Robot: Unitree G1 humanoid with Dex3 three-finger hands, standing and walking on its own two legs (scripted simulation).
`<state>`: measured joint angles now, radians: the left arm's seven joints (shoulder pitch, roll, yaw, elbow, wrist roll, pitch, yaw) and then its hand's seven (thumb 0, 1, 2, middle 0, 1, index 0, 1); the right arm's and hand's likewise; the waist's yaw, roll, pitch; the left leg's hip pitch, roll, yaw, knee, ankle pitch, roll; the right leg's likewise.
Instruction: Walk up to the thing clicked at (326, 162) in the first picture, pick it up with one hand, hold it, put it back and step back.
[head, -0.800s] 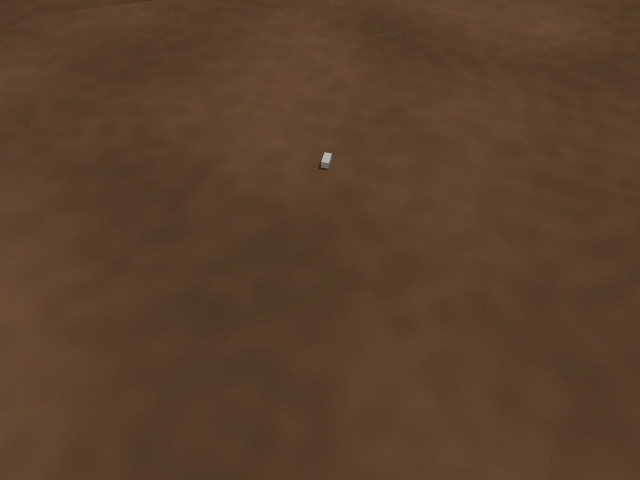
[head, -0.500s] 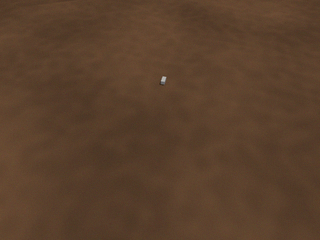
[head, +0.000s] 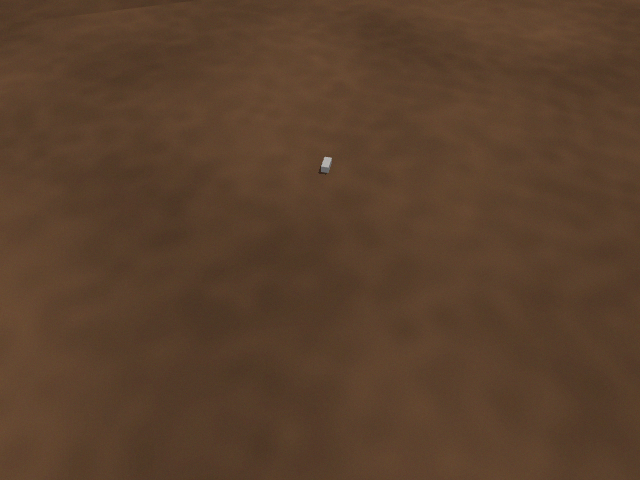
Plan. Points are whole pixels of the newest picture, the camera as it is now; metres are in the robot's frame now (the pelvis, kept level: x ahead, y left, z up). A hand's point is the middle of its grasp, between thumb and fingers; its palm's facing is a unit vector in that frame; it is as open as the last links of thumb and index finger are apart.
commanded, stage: stand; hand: left
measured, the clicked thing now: (326, 164) +1.58 -0.07 -0.77
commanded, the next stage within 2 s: walk up in 0.32 s
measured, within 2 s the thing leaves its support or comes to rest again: neither
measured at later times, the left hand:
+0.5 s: hand out of the picture +0.07 +0.30 -0.15, palm faces -0.17 -0.91 -0.38, open 7.4 cm
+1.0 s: hand (181, 262) +0.50 +0.26 -0.13, palm faces -0.51 -0.68 -0.52, open 7.4 cm
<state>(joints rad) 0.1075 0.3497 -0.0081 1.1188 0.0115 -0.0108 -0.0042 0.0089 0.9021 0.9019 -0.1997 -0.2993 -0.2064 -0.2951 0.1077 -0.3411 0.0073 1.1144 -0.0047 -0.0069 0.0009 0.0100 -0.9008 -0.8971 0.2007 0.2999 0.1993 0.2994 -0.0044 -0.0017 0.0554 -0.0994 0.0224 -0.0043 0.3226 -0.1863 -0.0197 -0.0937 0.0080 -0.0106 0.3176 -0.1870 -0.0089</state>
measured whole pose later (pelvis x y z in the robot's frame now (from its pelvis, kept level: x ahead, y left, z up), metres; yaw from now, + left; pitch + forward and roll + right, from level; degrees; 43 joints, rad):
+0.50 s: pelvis +0.01 +0.03 +0.00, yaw -10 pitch +1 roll -1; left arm 0.29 0.36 0.04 1.04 0.01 -0.03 -0.03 0.01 0.90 0.90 -0.20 -0.30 -0.21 -0.30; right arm 0.10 -0.45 -0.08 0.90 -0.05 -0.01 0.10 0.01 -0.90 -0.90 0.20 0.30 0.20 0.30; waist 0.00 0.06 0.03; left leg -0.37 -0.01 -0.12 0.83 -0.40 0.01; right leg -0.19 0.06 0.19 0.37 -0.21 -0.02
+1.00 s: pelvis +0.21 +0.08 -0.04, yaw -32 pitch -1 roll -1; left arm 0.16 0.49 0.07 0.92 -0.02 -0.05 -0.03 0.01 0.90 0.90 -0.20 -0.30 -0.20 -0.29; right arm 0.33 -0.46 -0.10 0.84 -0.06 0.02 0.10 0.01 -0.90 -0.90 0.20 0.30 0.20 0.30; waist -0.11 0.09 0.05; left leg 0.02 0.01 0.19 0.61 -0.54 0.03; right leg -0.42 -0.06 -0.15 0.64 -0.19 -0.04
